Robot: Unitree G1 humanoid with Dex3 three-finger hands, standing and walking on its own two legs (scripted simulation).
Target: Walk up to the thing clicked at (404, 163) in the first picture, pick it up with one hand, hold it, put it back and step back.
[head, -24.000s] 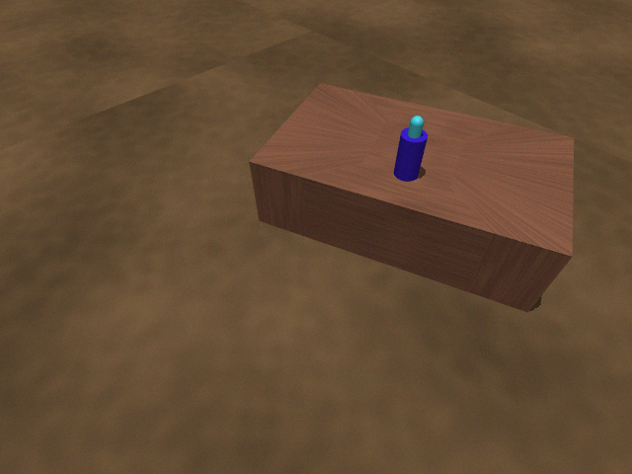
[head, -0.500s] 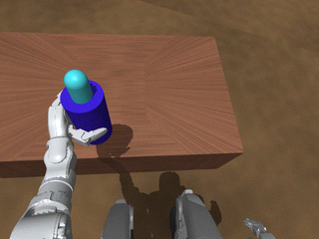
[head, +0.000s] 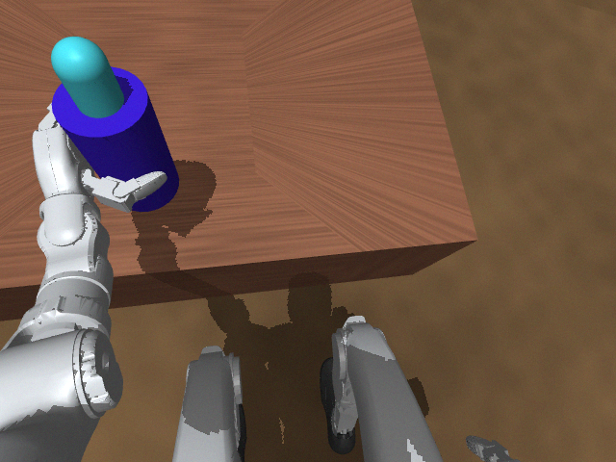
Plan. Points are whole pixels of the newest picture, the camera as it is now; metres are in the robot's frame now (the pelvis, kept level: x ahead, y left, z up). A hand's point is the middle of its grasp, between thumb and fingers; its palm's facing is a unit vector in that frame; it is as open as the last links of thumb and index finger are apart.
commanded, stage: crouch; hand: left
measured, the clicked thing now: (117, 131) +0.51 +0.17 +0.01
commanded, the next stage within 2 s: lower in 0.52 s
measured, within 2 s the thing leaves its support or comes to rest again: neither
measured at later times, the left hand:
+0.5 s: hand (131, 147) +0.53 +0.18 -0.06, palm faces +0.16 -0.99 -0.04, open 11.9 cm
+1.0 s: hand (144, 167) +0.54 +0.18 -0.13, palm faces +0.14 -0.99 -0.07, open 11.9 cm
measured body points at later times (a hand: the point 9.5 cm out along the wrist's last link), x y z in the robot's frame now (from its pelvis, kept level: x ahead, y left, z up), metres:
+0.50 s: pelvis -0.01 +0.00 -0.04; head +0.21 +0.02 +0.35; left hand +0.52 +0.23 -0.06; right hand +0.01 -0.27 -0.17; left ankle +0.03 +0.12 -0.53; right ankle +0.08 -0.13 -0.53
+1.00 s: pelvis -0.02 +0.00 -0.09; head +0.22 +0.03 +0.29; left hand +0.53 +0.24 -0.12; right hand -0.01 -0.27 -0.21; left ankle +0.03 +0.12 -0.53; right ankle +0.08 -0.13 -0.53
